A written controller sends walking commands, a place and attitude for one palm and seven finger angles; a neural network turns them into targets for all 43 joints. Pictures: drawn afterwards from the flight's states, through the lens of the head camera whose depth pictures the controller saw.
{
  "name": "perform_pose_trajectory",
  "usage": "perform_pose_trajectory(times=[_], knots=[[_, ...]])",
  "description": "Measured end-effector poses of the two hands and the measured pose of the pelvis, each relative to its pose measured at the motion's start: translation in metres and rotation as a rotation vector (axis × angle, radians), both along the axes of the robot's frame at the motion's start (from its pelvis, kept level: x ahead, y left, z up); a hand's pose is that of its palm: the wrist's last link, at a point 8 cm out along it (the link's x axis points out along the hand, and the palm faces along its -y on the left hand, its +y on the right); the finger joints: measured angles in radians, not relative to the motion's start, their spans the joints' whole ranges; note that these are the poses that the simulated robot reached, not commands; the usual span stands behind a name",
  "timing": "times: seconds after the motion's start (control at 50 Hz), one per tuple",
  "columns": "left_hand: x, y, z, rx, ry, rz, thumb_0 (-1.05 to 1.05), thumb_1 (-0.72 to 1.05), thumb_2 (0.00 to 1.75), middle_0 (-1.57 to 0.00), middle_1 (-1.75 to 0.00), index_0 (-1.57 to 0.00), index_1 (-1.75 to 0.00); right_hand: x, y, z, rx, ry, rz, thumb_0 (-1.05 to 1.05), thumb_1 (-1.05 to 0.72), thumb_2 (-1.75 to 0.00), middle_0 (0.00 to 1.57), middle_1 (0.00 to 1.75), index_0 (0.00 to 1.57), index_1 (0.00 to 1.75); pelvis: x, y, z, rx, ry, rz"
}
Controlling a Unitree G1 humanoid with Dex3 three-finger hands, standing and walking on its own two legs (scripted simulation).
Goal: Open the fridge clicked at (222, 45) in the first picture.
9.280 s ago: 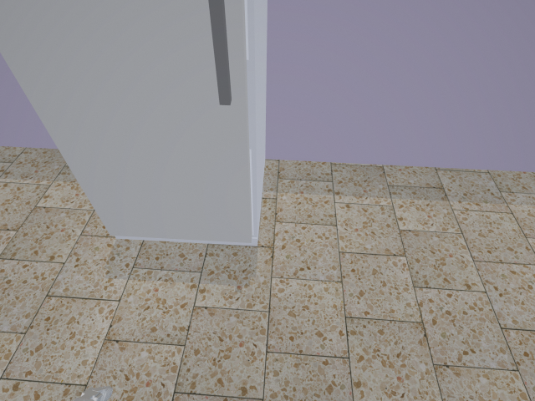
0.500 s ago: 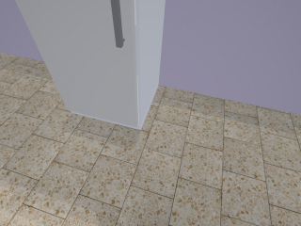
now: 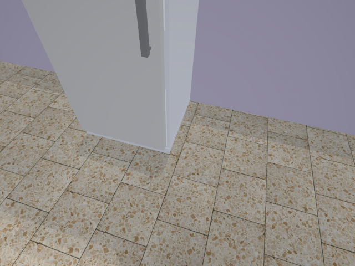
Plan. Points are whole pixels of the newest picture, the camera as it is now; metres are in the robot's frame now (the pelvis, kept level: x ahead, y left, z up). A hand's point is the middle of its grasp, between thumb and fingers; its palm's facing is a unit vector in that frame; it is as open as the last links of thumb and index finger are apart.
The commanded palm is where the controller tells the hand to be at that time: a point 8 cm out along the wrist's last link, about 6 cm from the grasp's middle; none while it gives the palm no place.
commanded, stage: shuffle to correct the standing spot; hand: right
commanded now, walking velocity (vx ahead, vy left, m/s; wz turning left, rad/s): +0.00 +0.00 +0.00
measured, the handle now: out of the picture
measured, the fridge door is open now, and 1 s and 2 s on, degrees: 0 0 0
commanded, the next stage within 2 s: none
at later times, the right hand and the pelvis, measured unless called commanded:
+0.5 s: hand out of the picture +0.00 -0.17 -0.21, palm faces +0.11 +0.98 -0.15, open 7.4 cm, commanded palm none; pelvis +0.07 +0.00 -0.03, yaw -4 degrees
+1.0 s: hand (220, 244) +0.22 -0.11 -0.19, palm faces +0.24 +0.95 -0.19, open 7.4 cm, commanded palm none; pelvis +0.21 +0.08 -0.02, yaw -14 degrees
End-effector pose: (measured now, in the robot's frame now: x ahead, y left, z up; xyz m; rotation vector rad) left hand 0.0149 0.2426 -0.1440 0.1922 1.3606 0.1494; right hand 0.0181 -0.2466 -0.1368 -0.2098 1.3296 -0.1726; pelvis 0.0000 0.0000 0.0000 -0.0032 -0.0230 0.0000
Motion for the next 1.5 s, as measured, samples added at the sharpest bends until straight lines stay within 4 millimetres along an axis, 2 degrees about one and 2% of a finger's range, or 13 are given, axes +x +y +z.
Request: perform_pose_trajectory(times=[0.26,0.52,0.6,0.68,0.74,0.86,0.96,1.04,1.1,1.24,1.32,1.4,1.5], knots=[[0.021,0.003,0.0,0.014,-0.01,-0.025,0.0,0.91,0.9,-0.2,-0.3,-0.2,-0.3,0.004,-0.003,-0.004,-0.004,0.017,-0.018,0.0,-0.91,-0.9,0.2,0.3,0.2,0.3,0.013,0.001,-0.003,-0.002,0.009,-0.018],[0.043,-0.025,-0.016,-0.003,0.072,-0.017,0.0,0.91,0.9,-0.21,-0.3,-0.2,-0.3,-0.023,0.032,-0.039,0.117,0.21,-0.139,0.0,-0.91,-0.9,0.2,0.3,0.2,0.3,0.07,-0.001,-0.024,0.002,0.019,-0.078],[0.036,-0.023,-0.004,0.004,0.124,0.0,0.0,0.91,0.9,-0.21,-0.3,-0.2,-0.3,0.014,0.035,-0.03,0.118,0.179,-0.133,0.0,-0.91,-0.9,0.2,0.3,0.2,0.3,0.085,0.006,-0.014,0.012,0.02,-0.104],[0.032,-0.008,0.008,0.003,0.22,-0.007,0.0,0.91,0.9,-0.21,-0.3,-0.2,-0.3,0.074,0.039,-0.019,0.106,0.053,-0.147,0.01,-0.91,-0.9,0.2,0.3,0.2,0.3,0.104,0.019,-0.006,0.025,0.034,-0.142],[0.043,0.012,0.008,0.001,0.266,-0.013,0.0,0.91,0.9,-0.21,-0.3,-0.2,-0.3,0.119,0.042,-0.013,0.08,-0.027,-0.145,0.01,-0.92,-0.9,0.2,0.3,0.2,0.3,0.121,0.033,-0.006,0.03,0.043,-0.167],[0.106,0.07,-0.017,0.018,0.269,-0.053,0.0,0.91,0.9,-0.21,-0.3,-0.2,-0.3,0.188,0.058,-0.02,0.005,-0.155,-0.156,0.0,-0.91,-0.9,0.2,0.3,0.2,0.3,0.168,0.071,-0.028,0.026,0.042,-0.219],[0.212,0.094,-0.014,0.071,0.107,-0.136,0.0,0.91,0.9,-0.2,-0.3,-0.2,-0.3,0.191,0.082,-0.023,0.023,-0.112,-0.213,0.0,-0.91,-0.9,0.2,0.3,0.2,0.3,0.195,0.079,-0.023,0.043,0.027,-0.247],[0.3,0.086,0.0,0.086,-0.093,-0.202,0.0,0.92,0.9,-0.2,-0.3,-0.19,-0.3,0.184,0.097,-0.035,0.072,-0.034,-0.248,0.0,-0.92,-0.9,0.2,0.3,0.2,0.3,0.219,0.079,-0.022,0.051,0.029,-0.25],[0.342,0.076,0.005,0.085,-0.193,-0.23,0.0,0.92,0.9,-0.2,-0.3,-0.19,-0.3,0.183,0.104,-0.046,0.108,0.027,-0.255,0.0,-0.92,-0.9,0.2,0.3,0.2,0.3,0.24,0.081,-0.027,0.047,0.028,-0.232],[0.371,0.077,0.015,0.043,-0.129,-0.241,0.0,0.91,0.9,-0.2,-0.3,-0.2,-0.3,0.226,0.116,-0.026,0.115,0.053,-0.262,0.0,-0.91,-0.9,0.2,0.3,0.2,0.3,0.288,0.101,-0.007,0.044,0.033,-0.226],[0.375,0.102,0.004,0.031,-0.031,-0.206,0.0,0.91,0.9,-0.21,-0.3,-0.2,-0.3,0.267,0.124,-0.018,0.088,0.032,-0.245,0.0,-0.91,-0.9,0.2,0.3,0.2,0.3,0.317,0.118,-0.008,0.046,0.042,-0.227],[0.384,0.139,-0.021,0.028,0.057,-0.17,0.0,0.91,0.9,-0.21,-0.3,-0.2,-0.3,0.308,0.134,-0.023,0.03,-0.013,-0.232,0.0,-0.91,-0.9,0.2,0.3,0.2,0.3,0.351,0.142,-0.025,0.031,0.042,-0.235],[0.423,0.162,-0.018,0.064,0.078,-0.186,0.0,0.91,0.9,-0.21,-0.3,-0.2,-0.3,0.332,0.155,-0.018,0.005,-0.028,-0.267,0.0,-0.91,-0.9,0.2,0.3,0.2,0.3,0.372,0.156,-0.021,0.04,0.03,-0.253]])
